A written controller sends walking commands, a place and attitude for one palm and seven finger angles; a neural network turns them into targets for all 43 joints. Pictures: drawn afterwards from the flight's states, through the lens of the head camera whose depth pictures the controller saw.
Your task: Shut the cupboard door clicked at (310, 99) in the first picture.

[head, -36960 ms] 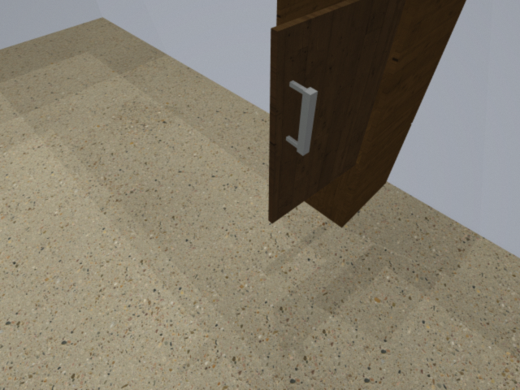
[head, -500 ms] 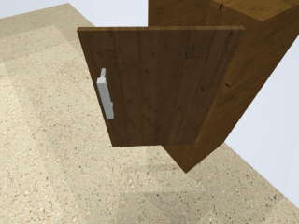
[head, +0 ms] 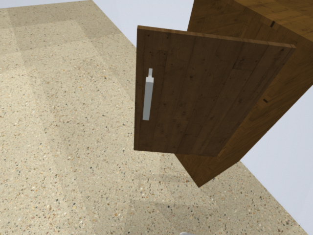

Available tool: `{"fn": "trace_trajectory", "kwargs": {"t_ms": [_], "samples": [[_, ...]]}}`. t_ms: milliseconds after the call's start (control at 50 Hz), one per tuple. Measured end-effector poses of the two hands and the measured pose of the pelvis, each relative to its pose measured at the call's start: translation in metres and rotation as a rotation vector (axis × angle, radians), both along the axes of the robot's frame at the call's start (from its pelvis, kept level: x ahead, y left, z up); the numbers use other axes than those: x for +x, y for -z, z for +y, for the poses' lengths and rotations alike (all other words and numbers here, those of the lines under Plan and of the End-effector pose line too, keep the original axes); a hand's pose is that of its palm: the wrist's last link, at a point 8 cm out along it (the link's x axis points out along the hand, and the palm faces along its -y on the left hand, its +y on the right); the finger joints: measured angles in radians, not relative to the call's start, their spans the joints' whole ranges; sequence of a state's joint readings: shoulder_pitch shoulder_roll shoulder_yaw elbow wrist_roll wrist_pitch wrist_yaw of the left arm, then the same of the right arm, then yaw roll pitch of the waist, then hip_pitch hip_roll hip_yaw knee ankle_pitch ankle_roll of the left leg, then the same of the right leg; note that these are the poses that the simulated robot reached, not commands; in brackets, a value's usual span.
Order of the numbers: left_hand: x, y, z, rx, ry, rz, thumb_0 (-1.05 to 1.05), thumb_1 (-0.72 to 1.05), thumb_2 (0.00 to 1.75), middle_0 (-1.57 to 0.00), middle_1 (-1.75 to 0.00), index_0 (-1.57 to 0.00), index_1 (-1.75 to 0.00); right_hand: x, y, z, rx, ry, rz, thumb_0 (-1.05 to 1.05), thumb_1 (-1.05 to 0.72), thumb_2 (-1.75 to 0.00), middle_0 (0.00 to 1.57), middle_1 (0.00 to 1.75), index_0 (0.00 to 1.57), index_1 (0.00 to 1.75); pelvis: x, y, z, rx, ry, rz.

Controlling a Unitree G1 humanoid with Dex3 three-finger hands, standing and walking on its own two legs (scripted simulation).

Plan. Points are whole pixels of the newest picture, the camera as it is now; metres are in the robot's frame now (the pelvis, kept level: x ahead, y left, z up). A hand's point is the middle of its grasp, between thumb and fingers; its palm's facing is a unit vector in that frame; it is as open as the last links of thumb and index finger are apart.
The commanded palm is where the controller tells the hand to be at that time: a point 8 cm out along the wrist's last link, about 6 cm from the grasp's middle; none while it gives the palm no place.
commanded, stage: come to a stop and stand still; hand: left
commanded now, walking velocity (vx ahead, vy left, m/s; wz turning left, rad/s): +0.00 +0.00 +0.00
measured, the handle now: (148, 95) +0.49 +0.08 +0.06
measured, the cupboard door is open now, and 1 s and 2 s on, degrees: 56 56 56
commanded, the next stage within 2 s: look again from close up in 0.80 s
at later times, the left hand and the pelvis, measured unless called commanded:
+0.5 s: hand out of the picture -0.04 +0.17 -0.17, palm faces -0.02 -0.99 -0.16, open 7.3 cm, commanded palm none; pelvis -0.04 +0.01 +0.01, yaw -2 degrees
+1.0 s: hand out of the picture -0.09 +0.15 -0.17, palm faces +0.00 -0.99 -0.15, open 7.3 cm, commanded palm none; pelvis -0.05 +0.01 +0.00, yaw +0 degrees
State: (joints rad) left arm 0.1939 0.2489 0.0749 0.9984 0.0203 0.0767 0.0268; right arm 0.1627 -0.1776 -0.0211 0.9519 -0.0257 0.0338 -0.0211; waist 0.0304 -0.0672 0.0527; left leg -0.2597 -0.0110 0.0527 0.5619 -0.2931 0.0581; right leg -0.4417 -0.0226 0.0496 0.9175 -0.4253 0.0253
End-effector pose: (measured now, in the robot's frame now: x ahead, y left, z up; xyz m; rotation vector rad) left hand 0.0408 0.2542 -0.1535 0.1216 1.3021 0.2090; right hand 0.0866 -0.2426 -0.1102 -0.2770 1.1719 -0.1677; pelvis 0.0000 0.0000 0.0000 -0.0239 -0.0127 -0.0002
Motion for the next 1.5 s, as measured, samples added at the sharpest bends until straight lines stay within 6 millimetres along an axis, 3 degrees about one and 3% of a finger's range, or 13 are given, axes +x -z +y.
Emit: {"fn": "trace_trajectory", "kwargs": {"t_ms": [120,220,340,520,620,700,840,980,1120,1320,1500], "samples": [[-0.041,-0.009,0.011,0.0,0.0,0.085,0.0,0.91,0.9,-0.2,-0.3,-0.2,-0.3,-0.028,0.006,0.029,0.051,0.019,0.045,0.01,-0.9,-0.9,0.2,0.3,0.2,0.3,-0.01,-0.007,0.014,0.005,0.013,0.015],[-0.063,-0.014,0.006,0.001,0.026,0.133,0.0,0.91,0.9,-0.2,-0.3,-0.2,-0.3,-0.06,0.018,0.035,0.086,0.08,0.085,0.0,-0.92,-0.9,0.2,0.3,0.2,0.3,-0.019,-0.007,0.02,0.022,0.028,0.024],[-0.078,-0.02,-0.01,-0.006,0.062,0.138,0.0,0.91,0.9,-0.2,-0.3,-0.2,-0.3,-0.109,0.029,0.034,0.121,0.146,0.156,0.0,-0.92,-0.9,0.2,0.3,0.2,0.3,-0.031,-0.008,0.02,0.03,0.038,0.015],[-0.086,-0.012,-0.036,-0.055,0.089,0.108,0.0,0.91,0.9,-0.2,-0.3,-0.2,-0.3,-0.179,0.025,0.035,0.127,0.198,0.274,0.01,-0.91,-0.9,0.2,0.3,0.2,0.3,-0.044,-0.01,0.011,0.031,0.038,-0.02],[-0.098,-0.009,-0.044,-0.074,0.082,0.125,0.01,0.92,0.9,-0.2,-0.3,-0.2,-0.3,-0.206,0.022,0.036,0.124,0.216,0.333,0.01,-0.91,-0.9,0.2,0.3,0.2,0.3,-0.051,-0.01,0.007,0.029,0.033,-0.015],[-0.111,-0.01,-0.048,-0.08,0.065,0.15,0.0,0.92,0.9,-0.2,-0.3,-0.2,-0.3,-0.216,0.021,0.038,0.128,0.216,0.362,0.01,-0.91,-0.9,0.2,0.3,0.2,0.3,-0.054,-0.01,0.006,0.028,0.028,-0.008],[-0.132,-0.012,-0.052,-0.081,0.04,0.198,0.0,0.91,0.9,-0.2,-0.3,-0.2,-0.3,-0.206,0.024,0.041,0.143,0.204,0.343,0.01,-0.91,-0.9,0.2,0.3,0.2,0.3,-0.053,-0.01,0.003,0.026,0.025,-0.004],[-0.133,-0.01,-0.053,-0.071,0.054,0.183,0.0,0.91,0.9,-0.2,-0.3,-0.2,-0.3,-0.172,0.032,0.041,0.159,0.14,0.265,0.01,-0.91,-0.9,0.2,0.3,0.2,0.3,-0.052,-0.004,0.005,0.0,0.01,0.009],[-0.106,-0.009,-0.033,-0.029,0.045,0.115,0.0,0.91,0.9,-0.2,-0.3,-0.2,-0.3,-0.134,0.04,0.036,0.136,0.095,0.191,0.02,-0.93,-0.9,0.2,0.3,0.2,0.3,-0.04,0.003,0.013,0.006,0.005,0.016],[-0.055,-0.009,-0.015,-0.005,0.075,0.028,0.0,0.91,0.9,-0.2,-0.3,-0.2,-0.3,-0.087,0.029,0.03,0.099,0.072,0.098,0.02,-0.92,-0.9,0.2,0.3,0.2,0.3,-0.023,0.001,0.017,0.021,0.023,0.02],[-0.037,-0.006,-0.008,-0.011,0.094,0.011,0.0,0.91,0.9,-0.2,-0.3,-0.2,-0.3,-0.064,0.02,0.026,0.07,0.058,0.066,0.01,-0.91,-0.9,0.2,0.3,0.2,0.3,-0.017,-0.001,0.018,0.021,0.028,0.017]]}}
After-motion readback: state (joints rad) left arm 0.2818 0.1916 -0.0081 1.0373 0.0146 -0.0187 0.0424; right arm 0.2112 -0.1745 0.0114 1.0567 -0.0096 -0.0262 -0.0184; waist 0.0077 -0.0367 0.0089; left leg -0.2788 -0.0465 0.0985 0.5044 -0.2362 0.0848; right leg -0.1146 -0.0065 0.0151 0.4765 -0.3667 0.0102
